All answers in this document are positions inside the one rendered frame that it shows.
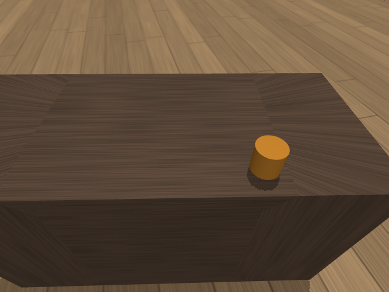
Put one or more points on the can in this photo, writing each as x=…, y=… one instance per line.
x=269, y=156

